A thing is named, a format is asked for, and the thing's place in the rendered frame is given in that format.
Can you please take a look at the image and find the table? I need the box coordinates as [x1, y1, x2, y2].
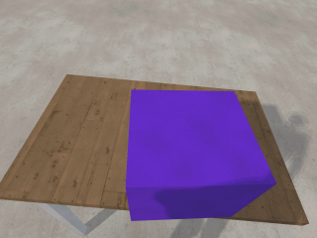
[0, 74, 309, 236]

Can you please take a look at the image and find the carton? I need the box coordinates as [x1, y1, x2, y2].
[126, 89, 276, 221]

